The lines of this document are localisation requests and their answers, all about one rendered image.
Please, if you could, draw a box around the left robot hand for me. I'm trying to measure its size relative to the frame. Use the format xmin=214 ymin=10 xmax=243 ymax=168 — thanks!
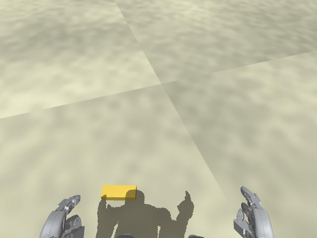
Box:
xmin=39 ymin=195 xmax=85 ymax=238

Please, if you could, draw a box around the right robot hand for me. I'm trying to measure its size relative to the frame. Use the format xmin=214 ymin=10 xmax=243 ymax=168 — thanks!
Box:
xmin=233 ymin=186 xmax=274 ymax=238

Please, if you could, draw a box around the carton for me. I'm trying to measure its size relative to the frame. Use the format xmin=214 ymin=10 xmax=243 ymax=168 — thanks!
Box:
xmin=101 ymin=185 xmax=137 ymax=201

